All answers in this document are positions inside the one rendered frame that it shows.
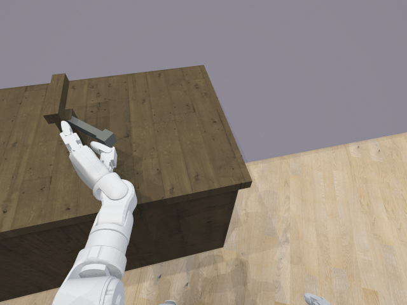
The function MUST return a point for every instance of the robot left forearm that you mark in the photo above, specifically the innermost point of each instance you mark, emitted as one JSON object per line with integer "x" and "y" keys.
{"x": 104, "y": 253}

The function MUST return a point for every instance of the robot left upper arm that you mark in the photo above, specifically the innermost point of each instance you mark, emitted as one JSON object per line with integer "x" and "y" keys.
{"x": 103, "y": 290}

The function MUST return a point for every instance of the robot left hand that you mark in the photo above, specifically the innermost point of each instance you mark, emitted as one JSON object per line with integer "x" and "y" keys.
{"x": 87, "y": 165}

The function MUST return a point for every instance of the counter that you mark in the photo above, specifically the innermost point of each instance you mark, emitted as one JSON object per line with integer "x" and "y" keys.
{"x": 174, "y": 145}

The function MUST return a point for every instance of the tap lever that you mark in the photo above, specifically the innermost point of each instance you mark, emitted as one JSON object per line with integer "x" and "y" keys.
{"x": 104, "y": 137}

